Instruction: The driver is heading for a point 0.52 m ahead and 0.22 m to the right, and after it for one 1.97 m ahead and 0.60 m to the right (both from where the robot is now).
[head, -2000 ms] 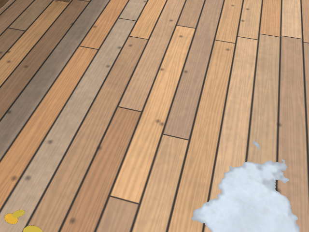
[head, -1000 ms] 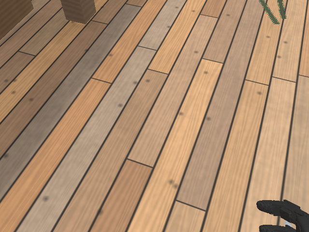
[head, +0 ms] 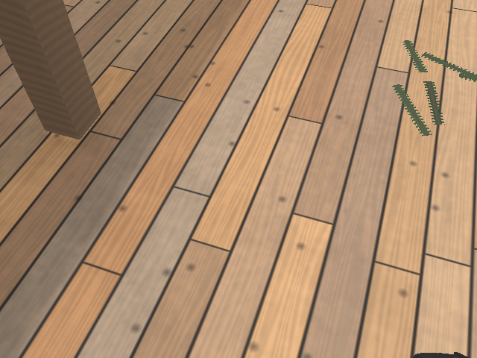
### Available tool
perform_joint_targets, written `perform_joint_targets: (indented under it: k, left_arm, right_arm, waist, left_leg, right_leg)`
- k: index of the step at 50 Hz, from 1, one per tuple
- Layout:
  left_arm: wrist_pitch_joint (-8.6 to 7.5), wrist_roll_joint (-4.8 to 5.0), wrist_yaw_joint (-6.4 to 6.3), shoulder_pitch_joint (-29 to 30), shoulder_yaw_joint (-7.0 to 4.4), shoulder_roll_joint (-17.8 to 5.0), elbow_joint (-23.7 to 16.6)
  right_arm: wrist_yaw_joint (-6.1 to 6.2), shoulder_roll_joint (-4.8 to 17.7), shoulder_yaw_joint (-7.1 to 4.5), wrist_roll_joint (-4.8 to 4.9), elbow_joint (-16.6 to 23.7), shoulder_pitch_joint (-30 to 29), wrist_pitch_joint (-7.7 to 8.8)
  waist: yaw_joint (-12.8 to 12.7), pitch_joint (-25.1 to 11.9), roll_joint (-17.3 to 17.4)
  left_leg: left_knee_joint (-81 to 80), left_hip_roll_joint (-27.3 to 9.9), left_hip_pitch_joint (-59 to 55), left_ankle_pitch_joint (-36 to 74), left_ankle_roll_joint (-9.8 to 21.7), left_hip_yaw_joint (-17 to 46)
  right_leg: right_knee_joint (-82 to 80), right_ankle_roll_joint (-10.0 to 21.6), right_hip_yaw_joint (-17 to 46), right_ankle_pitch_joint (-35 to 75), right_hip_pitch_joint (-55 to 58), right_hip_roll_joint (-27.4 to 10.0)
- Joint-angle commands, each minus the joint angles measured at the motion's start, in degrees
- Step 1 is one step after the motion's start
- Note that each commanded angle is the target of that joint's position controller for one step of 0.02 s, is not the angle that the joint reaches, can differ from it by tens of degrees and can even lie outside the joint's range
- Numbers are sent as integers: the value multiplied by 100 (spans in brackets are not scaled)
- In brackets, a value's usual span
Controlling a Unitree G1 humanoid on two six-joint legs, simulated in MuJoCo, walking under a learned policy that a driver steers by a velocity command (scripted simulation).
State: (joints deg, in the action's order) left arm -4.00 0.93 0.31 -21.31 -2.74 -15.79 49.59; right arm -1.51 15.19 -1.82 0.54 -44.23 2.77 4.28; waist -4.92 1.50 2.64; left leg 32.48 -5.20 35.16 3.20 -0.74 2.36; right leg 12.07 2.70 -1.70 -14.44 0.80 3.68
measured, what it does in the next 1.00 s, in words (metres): walks ahead, turning right: left foot, then right foot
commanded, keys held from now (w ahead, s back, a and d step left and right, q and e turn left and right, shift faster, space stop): w+e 0.86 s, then w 0.14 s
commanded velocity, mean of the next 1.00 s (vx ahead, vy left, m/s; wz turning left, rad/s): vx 0.50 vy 0.00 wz -0.48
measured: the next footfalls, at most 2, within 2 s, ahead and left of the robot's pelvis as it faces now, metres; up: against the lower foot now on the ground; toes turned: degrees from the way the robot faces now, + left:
left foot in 0.10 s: +0.24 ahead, +0.14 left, +0.00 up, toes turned -2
right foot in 0.62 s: +0.46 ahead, -0.16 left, +0.00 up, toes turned -23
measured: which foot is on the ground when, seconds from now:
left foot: up 0.00-0.08, down 0.10-0.62, up 0.64-1.00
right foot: down 0.00-0.12, up 0.14-0.60, down 0.62-1.00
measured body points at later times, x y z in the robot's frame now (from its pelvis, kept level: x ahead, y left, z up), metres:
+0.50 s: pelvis +0.27 +0.02 +0.00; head +0.29 +0.01 +0.45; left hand +0.50 +0.23 -0.10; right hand +0.23 -0.26 -0.13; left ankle +0.20 +0.14 -0.74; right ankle +0.39 -0.17 -0.70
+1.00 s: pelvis +0.52 -0.11 +0.00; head +0.54 -0.14 +0.45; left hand +0.71 +0.11 -0.10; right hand +0.58 -0.43 -0.09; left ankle +0.78 -0.05 -0.69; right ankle +0.42 -0.15 -0.74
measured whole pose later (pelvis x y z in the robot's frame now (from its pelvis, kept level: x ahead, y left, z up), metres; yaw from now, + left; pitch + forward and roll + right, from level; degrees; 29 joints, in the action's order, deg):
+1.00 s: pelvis +0.52 -0.11 +0.00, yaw -31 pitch +1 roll +0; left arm -3.1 0.8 -0.5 -19.6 -3.9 -15.9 41.9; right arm -1.2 16.7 -2.9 -0.1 -44.2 1.6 5.5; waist -3.8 2.2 2.8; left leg 33.6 -4.3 36.1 5.2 -3.1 4.4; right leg 18.3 4.7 6.5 -14.4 -4.6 5.9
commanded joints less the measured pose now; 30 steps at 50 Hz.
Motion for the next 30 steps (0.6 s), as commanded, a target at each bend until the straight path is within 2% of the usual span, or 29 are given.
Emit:
perform_joint_targets:
  k: [1,3,4,5,6,7,8,9,10,11,12,14,17,21,24,26,28,29,30]
  left_arm:
    - [43,50,-85,-189,-279,-1058,-123]
    - [91,50,-116,-82,-318,-1128,-124]
    - [111,37,-120,20,-300,-1090,-146]
    - [111,-32,-116,19,-208,-852,-211]
    - [52,-89,-98,-404,-40,-291,-409]
    - [-31,36,-92,-665,4,-198,-397]
    - [-59,173,-90,-296,-166,-821,-420]
    - [-55,195,-99,91,-205,-901,-528]
    - [-26,143,-114,256,-217,-830,-556]
    - [41,96,-120,251,-256,-760,-539]
    - [120,98,-107,133,-253,-631,-526]
    - [249,90,-98,162,-236,-436,-596]
    - [300,48,-87,470,-239,-395,-780]
    - [223,35,73,1152,-167,-259,-1004]
    - [219,32,182,1708,-125,-224,-1257]
    - [234,32,241,1913,-134,-277,-1420]
    - [258,21,278,1845,-197,-411,-1518]
    - [283,15,277,1619,-262,-532,-1509]
    - [304,28,264,1064,-376,-717,-1397]
  right_arm:
    - [-78,550,-132,19,549,-623,179]
    - [-81,719,-203,17,447,-258,225]
    - [-47,879,-300,10,275,327,241]
    - [11,1170,-427,-47,54,1232,247]
    - [68,1708,-564,-163,-36,1983,218]
    - [47,1497,-514,-107,-106,2124,163]
    - [48,1042,-378,-52,-52,1777,155]
    - [67,826,-318,-38,-13,1422,148]
    - [61,662,-269,-55,-32,1068,158]
    - [58,496,-229,-90,-41,825,187]
    - [57,495,-236,-126,-65,681,211]
    - [63,563,-282,-130,-141,587,277]
    - [120,732,-346,-144,-276,663,297]
    - [189,932,-393,-111,-362,808,215]
    - [211,1083,-444,-42,-471,1114,109]
    - [210,1167,-481,24,-533,1240,15]
    - [222,1299,-526,86,-526,1186,-70]
    - [235,1383,-556,120,-503,1133,-109]
    - [241,1425,-571,150,-479,1061,-156]
  waist:
    - [151,272,-623]
    - [403,66,-751]
    - [734,-275,-723]
    - [1118,-1013,-594]
    - [1139,-1989,484]
    - [1083,-2486,1492]
    - [1121,-1612,854]
    - [1018,-980,587]
    - [846,-550,331]
    - [679,-319,415]
    - [544,-218,515]
    - [446,-71,367]
    - [455,76,145]
    - [695,222,-15]
    - [905,396,-104]
    - [917,452,-77]
    - [748,299,55]
    - [573,79,172]
    - [229,-253,194]
  left_leg:
    - [-436,146,-81,-179,105,55]
    - [-555,277,-749,-559,221,-38]
    - [-737,398,-1641,-596,351,-176]
    - [-489,73,-3154,-504,584,53]
    - [-430,-1339,-5424,-929,1210,1902]
    - [-1256,-1943,-5934,-2007,1662,3749]
    - [-1490,-1749,-5241,-2613,1402,3208]
    - [-1617,-1569,-4494,-2506,1197,2411]
    - [-1837,-1343,-3753,-2068,1105,1841]
    - [-2032,-1144,-3250,-1688,1022,1343]
    - [-2209,-1056,-2880,-1448,1001,998]
    - [-2455,-1030,-2575,-933,1098,478]
    - [-2591,-1012,-2675,-424,1160,-118]
    - [-2618,-890,-2918,-105,1049,-842]
    - [-2529,-1053,-3419,23,1011,-1074]
    - [-2311,-1176,-3850,359,930,-1182]
    - [-1784,-1217,-4125,1710,808,-1353]
    - [-1298,-1199,-4191,2688,746,-1434]
    - [-445,-1113,-4107,3386,669,-1536]
  right_leg:
    - [-1,813,1064,1745,10,-1758]
    - [412,708,1191,2253,70,-1781]
    - [1049,579,1050,2869,-81,-1554]
    - [2240,394,846,2587,-710,-1215]
    - [4354,1,402,685,-2674,-448]
    - [5595,-122,741,-1986,-3838,-90]
    - [6090,-90,1031,-1739,-4316,-447]
    - [6071,-62,861,-1244,-4400,-713]
    - [5827,-90,788,-825,-4208,-902]
    - [5562,-104,828,-516,-3951,-1072]
    - [5475,-134,812,-325,-3650,-1158]
    - [5353,-199,758,-76,-3605,-1227]
    - [4706,-283,797,625,-3944,-1249]
    - [3363,-241,410,1597,-3804,-1151]
    - [2781,-140,162,1576,-3915,-1081]
    - [2555,-19,45,1262,-3997,-1012]
    - [2440,172,-200,730,-3651,-770]
    - [2459,292,-372,428,-3236,-562]
    - [2375,447,-523,282,-2500,-306]
Keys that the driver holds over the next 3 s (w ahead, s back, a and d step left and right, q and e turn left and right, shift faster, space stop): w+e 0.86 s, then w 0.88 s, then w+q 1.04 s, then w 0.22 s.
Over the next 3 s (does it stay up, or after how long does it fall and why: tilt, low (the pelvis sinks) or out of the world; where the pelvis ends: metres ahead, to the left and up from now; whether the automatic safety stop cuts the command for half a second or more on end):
stays up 1.54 -0.58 0.00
